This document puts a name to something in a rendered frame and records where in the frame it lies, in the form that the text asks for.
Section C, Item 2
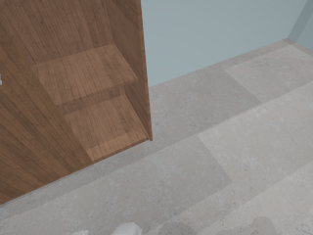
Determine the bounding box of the wardrobe door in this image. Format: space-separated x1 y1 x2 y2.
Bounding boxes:
0 22 93 204

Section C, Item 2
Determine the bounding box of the left robot thigh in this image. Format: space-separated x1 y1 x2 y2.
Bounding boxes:
111 222 143 235

